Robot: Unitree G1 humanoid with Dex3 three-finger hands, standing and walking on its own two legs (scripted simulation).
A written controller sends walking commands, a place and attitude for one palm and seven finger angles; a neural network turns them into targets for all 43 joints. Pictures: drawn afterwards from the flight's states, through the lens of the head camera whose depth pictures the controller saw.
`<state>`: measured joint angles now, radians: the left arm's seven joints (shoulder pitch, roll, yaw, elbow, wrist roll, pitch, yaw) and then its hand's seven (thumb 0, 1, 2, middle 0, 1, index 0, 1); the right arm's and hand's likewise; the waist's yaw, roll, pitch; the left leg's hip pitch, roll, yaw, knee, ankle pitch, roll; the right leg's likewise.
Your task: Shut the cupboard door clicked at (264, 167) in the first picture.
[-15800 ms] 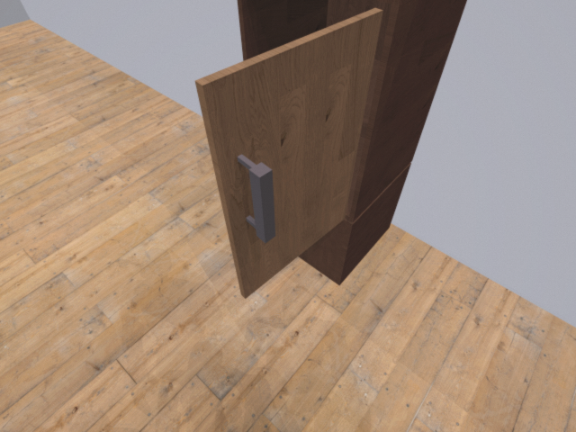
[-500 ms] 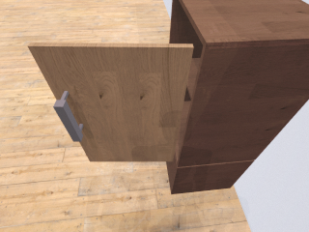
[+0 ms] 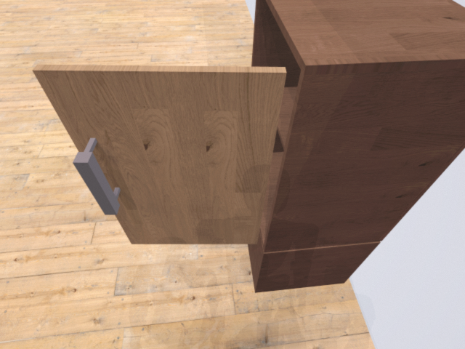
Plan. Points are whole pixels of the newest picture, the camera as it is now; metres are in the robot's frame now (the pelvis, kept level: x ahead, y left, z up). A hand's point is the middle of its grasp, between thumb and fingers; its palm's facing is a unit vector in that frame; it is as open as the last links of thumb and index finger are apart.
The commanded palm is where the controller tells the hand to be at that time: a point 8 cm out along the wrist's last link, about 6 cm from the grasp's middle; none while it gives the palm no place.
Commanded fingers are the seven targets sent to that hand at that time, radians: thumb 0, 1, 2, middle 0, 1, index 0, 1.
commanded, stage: shuffle to correct the standing spot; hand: left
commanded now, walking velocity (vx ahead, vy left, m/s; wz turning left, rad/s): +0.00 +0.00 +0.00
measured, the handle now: (102, 178) +0.42 +0.31 +0.01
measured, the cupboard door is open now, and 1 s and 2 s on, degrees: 84 84 84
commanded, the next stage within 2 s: come to a stop and stand still in 0.26 s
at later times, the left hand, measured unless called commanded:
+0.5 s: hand out of the picture -0.04 +0.26 -0.20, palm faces +0.10 -0.96 -0.26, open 7.4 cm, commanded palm none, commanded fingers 0.00 0.90 0.90 -0.20 -0.30 -0.20 -0.30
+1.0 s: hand out of the picture +0.00 +0.22 -0.18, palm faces +0.05 -0.98 -0.20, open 7.3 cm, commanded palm none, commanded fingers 0.00 0.90 0.90 -0.20 -0.30 -0.20 -0.30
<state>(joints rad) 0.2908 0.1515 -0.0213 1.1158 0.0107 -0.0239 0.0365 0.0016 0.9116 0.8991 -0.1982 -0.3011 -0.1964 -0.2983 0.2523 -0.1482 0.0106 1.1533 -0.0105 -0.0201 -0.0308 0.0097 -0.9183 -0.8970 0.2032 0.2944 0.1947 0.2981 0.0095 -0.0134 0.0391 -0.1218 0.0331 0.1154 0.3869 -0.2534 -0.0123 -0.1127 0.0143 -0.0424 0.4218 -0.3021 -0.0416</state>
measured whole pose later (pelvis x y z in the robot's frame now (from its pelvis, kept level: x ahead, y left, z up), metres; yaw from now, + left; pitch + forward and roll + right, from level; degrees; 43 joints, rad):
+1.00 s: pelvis +0.01 +0.05 -0.01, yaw +3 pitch +1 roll +0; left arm 0.33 0.14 -0.01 1.05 0.02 -0.02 0.04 0.01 0.92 0.90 -0.20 -0.30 -0.20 -0.30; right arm 0.30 -0.17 -0.02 1.06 -0.02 0.00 -0.02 0.01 -0.92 -0.90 0.20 0.29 0.19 0.30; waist -0.02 0.02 0.01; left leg -0.28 0.05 0.04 0.57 -0.30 -0.02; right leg -0.17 0.03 -0.07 0.52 -0.37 -0.05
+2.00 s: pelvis -0.03 +0.11 +0.00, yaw +1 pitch -2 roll +0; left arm 0.31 0.17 -0.02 1.09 0.02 0.00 0.04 0.00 0.91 0.90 -0.20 -0.30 -0.20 -0.30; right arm 0.24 -0.15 -0.01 1.15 -0.01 -0.01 -0.01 0.01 -0.91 -0.90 0.20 0.29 0.20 0.30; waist 0.00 -0.03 0.06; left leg -0.20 -0.05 0.12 0.40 -0.18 0.08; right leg -0.14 -0.07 0.00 0.43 -0.26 0.05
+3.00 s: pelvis -0.03 +0.09 +0.00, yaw +2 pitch -1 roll +0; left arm 0.40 0.16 0.03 0.72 -0.03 0.07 0.04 0.01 0.91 0.90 -0.20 -0.30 -0.20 -0.30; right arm 0.30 -0.16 0.00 1.03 0.01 -0.07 -0.04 0.01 -0.92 -0.90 0.21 0.29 0.20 0.30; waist -0.01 -0.02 0.06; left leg -0.24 -0.03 0.09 0.43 -0.18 0.05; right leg -0.17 -0.04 -0.02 0.47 -0.27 0.02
